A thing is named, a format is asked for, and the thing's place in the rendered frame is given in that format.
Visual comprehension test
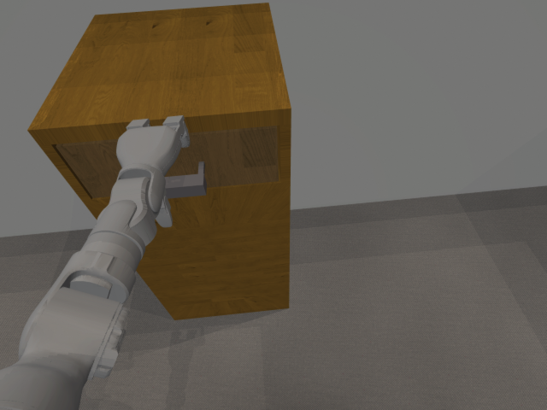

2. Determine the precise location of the cabinet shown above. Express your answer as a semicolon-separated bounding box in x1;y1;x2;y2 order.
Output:
28;3;291;320

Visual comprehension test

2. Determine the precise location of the handle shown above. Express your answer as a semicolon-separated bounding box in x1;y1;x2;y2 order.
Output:
164;161;207;199

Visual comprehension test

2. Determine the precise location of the left robot hand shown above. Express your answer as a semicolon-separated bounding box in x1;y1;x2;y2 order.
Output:
116;115;190;227

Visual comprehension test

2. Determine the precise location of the drawer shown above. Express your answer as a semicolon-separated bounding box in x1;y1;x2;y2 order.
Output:
56;126;279;198

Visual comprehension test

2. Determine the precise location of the robot left forearm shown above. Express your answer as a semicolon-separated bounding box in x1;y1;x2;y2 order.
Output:
19;163;166;360

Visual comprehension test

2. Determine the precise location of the robot left upper arm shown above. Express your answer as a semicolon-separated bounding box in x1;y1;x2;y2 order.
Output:
0;287;130;410

